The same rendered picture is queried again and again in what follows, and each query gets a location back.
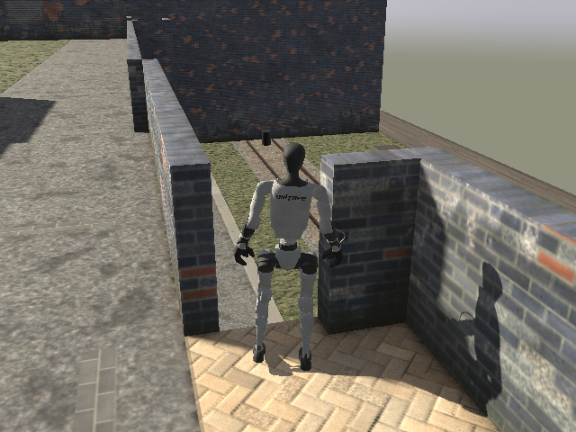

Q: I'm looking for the humanoid robot head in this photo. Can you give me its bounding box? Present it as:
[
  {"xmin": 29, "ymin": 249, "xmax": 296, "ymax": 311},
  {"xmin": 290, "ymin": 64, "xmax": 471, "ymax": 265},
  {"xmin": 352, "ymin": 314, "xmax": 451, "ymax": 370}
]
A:
[{"xmin": 276, "ymin": 143, "xmax": 308, "ymax": 187}]

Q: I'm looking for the robot left hand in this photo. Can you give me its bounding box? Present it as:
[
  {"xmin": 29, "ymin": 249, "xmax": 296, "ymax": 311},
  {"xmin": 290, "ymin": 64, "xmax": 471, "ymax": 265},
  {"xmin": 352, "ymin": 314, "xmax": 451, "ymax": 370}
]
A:
[{"xmin": 233, "ymin": 245, "xmax": 255, "ymax": 266}]

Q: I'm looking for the robot right hand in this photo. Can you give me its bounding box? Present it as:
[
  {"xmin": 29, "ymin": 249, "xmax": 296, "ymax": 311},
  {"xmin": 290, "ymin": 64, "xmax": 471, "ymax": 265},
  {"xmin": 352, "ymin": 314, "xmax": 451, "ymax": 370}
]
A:
[{"xmin": 322, "ymin": 249, "xmax": 343, "ymax": 267}]

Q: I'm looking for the left robot upper arm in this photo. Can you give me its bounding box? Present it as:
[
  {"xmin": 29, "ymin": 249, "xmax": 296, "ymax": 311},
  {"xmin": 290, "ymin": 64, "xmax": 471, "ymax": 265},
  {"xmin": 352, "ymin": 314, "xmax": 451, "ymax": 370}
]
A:
[{"xmin": 246, "ymin": 180, "xmax": 274, "ymax": 230}]

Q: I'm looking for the robot left forearm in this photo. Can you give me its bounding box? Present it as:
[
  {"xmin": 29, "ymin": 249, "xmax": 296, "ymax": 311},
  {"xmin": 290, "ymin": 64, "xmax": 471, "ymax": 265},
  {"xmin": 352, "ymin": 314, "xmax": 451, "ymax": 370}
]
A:
[{"xmin": 237, "ymin": 215, "xmax": 255, "ymax": 249}]

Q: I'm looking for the robot right forearm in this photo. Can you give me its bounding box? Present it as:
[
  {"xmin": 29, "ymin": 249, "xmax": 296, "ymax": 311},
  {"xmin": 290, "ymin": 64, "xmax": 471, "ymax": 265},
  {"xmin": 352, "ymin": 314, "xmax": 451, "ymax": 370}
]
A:
[{"xmin": 324, "ymin": 220, "xmax": 341, "ymax": 252}]

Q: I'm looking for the right robot upper arm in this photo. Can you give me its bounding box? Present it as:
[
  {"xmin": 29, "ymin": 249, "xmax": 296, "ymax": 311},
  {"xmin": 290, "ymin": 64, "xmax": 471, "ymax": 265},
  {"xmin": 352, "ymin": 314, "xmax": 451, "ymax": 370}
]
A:
[{"xmin": 310, "ymin": 183, "xmax": 333, "ymax": 234}]

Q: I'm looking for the robot torso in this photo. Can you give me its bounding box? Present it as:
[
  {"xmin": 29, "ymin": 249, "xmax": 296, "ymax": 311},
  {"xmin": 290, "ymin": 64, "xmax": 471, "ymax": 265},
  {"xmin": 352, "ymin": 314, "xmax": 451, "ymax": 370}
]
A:
[{"xmin": 270, "ymin": 176, "xmax": 312, "ymax": 270}]

